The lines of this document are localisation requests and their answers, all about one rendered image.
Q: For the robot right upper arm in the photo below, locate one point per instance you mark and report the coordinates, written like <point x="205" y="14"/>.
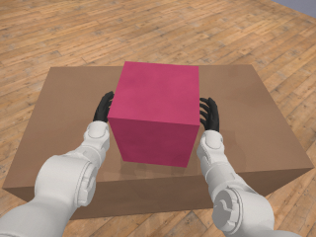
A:
<point x="239" y="213"/>

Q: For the right robot hand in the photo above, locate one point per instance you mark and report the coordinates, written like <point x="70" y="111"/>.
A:
<point x="211" y="121"/>

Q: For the pedestal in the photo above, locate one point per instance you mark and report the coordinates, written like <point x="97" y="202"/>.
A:
<point x="258" y="142"/>

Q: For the robot left forearm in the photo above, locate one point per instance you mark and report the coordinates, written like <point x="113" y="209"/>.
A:
<point x="93" y="148"/>

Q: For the robot right forearm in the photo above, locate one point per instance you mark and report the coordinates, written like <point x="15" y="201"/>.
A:
<point x="216" y="169"/>

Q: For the left robot hand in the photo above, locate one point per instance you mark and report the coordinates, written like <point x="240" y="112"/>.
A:
<point x="102" y="111"/>

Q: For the robot left upper arm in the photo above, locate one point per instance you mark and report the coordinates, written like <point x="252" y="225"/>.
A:
<point x="64" y="185"/>

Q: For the carton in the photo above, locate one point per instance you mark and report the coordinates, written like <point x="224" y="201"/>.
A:
<point x="154" y="114"/>

